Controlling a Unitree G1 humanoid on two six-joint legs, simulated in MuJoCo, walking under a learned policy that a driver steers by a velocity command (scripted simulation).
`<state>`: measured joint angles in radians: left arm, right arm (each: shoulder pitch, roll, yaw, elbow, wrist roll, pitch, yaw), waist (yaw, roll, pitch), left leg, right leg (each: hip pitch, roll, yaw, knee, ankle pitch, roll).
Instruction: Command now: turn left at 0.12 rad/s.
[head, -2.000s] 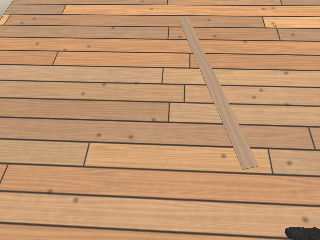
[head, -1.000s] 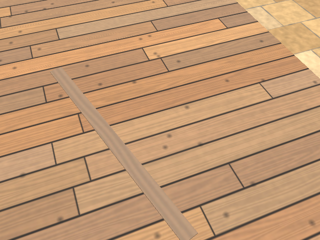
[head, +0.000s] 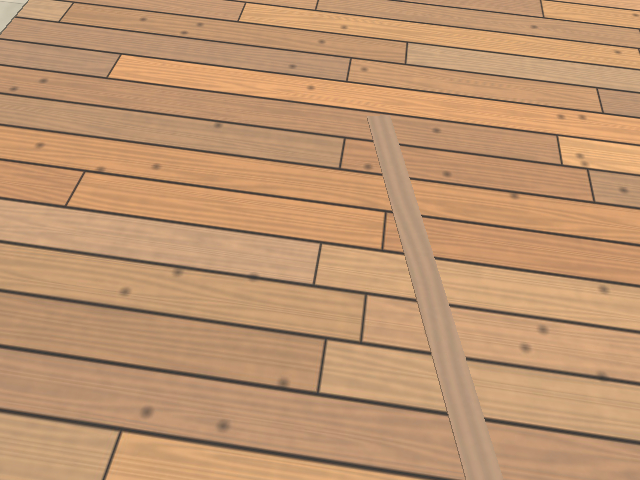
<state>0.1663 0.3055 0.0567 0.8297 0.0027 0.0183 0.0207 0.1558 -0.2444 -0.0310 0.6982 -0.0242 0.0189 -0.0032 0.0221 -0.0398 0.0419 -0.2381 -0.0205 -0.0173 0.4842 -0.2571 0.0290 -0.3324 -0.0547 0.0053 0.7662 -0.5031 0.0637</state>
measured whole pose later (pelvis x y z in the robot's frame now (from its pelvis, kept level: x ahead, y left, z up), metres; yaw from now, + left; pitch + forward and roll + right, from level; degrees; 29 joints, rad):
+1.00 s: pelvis +0.25 -0.05 -0.02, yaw +0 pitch +1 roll +0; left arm 0.00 0.27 0.04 0.79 -0.01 -0.09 -0.04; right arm 0.43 -0.26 -0.05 0.96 0.02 -0.07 -0.01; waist -0.05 0.01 0.05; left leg -0.09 0.02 -0.07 0.92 -0.49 0.01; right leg -0.48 0.02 -0.06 0.61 -0.15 -0.07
